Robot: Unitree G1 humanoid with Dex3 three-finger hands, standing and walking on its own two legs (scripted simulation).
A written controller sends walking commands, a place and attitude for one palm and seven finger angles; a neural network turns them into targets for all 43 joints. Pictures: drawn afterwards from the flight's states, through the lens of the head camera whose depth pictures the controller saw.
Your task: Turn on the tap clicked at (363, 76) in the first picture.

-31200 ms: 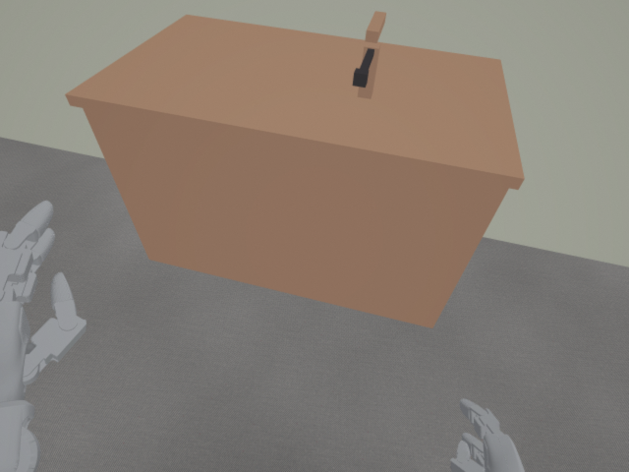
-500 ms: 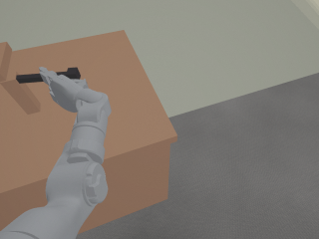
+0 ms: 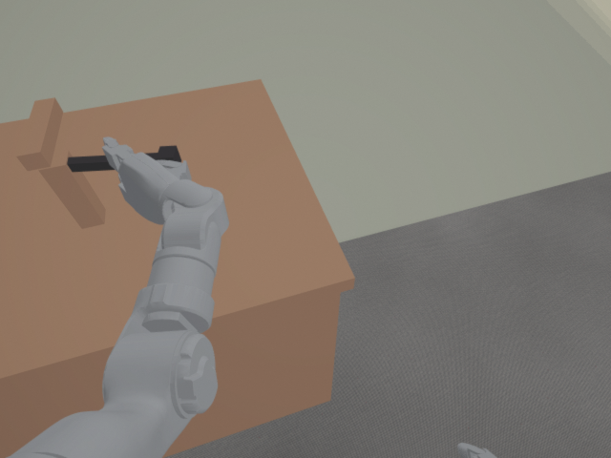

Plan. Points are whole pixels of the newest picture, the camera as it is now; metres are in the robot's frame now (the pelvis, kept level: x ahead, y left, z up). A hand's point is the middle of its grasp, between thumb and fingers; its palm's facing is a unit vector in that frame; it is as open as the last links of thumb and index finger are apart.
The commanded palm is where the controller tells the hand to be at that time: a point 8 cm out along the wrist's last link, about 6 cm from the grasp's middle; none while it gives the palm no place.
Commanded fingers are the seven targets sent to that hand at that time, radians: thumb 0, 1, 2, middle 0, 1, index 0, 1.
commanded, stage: lift the hand up off the lever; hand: left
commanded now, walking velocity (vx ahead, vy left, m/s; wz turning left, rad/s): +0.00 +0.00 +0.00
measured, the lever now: (169, 159) +0.51 +0.20 +0.13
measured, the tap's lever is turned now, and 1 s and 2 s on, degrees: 76 76 76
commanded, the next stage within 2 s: draw the hand back beside the body in 1.60 s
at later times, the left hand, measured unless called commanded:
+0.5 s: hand (170, 163) +0.44 +0.17 +0.18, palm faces +0.76 -0.64 -0.10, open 7.8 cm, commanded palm +0.40 +0.19 +0.18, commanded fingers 0.00 0.90 0.90 -0.15 -0.15 -0.15 -0.15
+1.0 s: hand (180, 150) +0.45 +0.15 +0.19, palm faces +0.75 -0.65 -0.11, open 7.8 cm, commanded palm +0.40 +0.18 +0.20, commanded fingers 0.00 0.90 0.90 -0.15 -0.15 -0.15 -0.15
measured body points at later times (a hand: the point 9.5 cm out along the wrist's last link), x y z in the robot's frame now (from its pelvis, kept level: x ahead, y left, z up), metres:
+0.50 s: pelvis -0.01 +0.00 +0.01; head +0.00 -0.02 +0.46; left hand +0.40 +0.20 +0.19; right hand +0.10 -0.25 -0.12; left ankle +0.02 +0.13 -0.72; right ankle -0.03 -0.05 -0.72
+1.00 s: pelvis -0.01 +0.00 +0.01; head -0.01 -0.03 +0.46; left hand +0.40 +0.18 +0.20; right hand +0.10 -0.24 -0.13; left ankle +0.02 +0.13 -0.72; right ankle -0.03 -0.05 -0.72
